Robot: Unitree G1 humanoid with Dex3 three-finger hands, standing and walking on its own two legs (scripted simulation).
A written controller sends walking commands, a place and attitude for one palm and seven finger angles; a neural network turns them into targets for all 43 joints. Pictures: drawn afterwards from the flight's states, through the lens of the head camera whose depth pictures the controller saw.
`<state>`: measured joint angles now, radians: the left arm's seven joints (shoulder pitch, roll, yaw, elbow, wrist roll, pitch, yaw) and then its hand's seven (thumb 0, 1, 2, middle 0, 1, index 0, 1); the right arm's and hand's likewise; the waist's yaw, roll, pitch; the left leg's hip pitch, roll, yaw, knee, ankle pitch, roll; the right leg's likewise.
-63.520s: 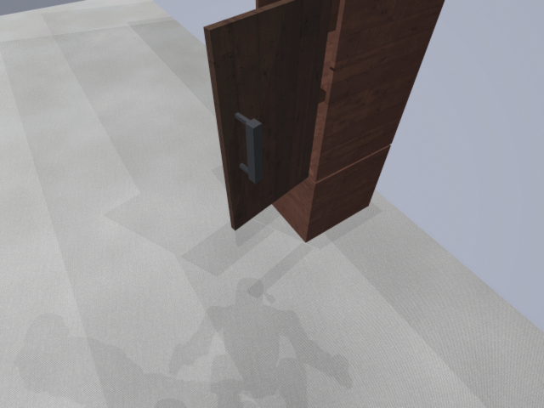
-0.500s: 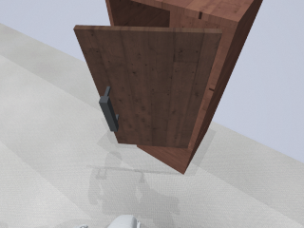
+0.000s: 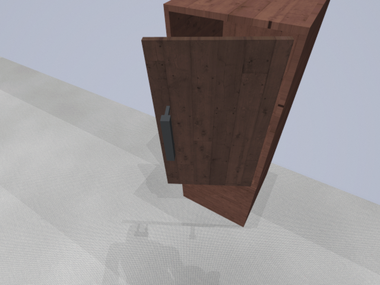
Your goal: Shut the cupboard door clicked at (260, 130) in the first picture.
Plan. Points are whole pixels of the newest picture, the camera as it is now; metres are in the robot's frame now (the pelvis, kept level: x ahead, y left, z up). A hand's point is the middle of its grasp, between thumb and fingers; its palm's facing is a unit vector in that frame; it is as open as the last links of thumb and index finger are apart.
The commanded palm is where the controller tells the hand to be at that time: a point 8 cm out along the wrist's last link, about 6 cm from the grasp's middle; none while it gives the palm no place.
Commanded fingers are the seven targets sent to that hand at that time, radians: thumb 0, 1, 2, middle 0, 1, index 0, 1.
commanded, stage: come to a stop and stand still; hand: left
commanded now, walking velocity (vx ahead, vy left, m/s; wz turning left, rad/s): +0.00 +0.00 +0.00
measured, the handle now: (169, 134) +0.53 +0.11 -0.01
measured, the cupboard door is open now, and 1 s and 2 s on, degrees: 27 27 27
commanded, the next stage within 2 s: look again from close up in 0.38 s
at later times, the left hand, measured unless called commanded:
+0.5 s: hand out of the picture +0.01 +0.20 -0.15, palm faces +0.01 -0.98 -0.22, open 7.4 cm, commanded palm none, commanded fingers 0.00 0.90 0.90 -0.20 -0.30 -0.20 -0.30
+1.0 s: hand out of the picture +0.02 +0.15 -0.16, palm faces +0.02 -0.98 -0.18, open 7.3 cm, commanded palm none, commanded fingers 0.00 0.90 0.90 -0.20 -0.30 -0.20 -0.30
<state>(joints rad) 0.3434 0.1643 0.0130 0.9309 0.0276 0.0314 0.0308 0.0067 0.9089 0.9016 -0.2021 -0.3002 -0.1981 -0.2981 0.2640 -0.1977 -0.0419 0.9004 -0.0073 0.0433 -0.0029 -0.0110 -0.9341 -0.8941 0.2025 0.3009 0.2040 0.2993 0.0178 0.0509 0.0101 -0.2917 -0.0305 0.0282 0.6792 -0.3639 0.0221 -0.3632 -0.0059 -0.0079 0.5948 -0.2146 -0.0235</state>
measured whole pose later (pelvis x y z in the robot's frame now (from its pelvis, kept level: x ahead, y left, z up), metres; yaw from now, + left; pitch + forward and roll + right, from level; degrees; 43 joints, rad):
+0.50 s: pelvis -0.02 +0.02 +0.01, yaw -1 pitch -3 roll +1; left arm 0.28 0.16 0.01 1.04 0.02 0.01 0.02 0.00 0.91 0.90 -0.20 -0.30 -0.20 -0.30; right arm 0.33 -0.14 0.00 1.05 -0.01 0.00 -0.02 0.00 -0.91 -0.89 0.20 0.30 0.20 0.30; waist 0.00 0.01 0.01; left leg -0.17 -0.07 0.06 0.44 -0.23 0.06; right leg -0.30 -0.02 0.07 0.47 -0.14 0.01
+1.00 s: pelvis +0.03 -0.02 +0.02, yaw +0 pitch +0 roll +1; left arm 0.30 0.14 -0.01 1.10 0.01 -0.01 0.03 0.02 0.93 0.90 -0.20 -0.30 -0.20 -0.30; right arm 0.31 -0.15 0.00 1.10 0.00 -0.02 -0.04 0.00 -0.91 -0.89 0.20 0.30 0.20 0.30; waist 0.00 0.00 0.03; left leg -0.14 -0.01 0.02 0.42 -0.28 0.01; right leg -0.27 0.03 0.03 0.45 -0.17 -0.03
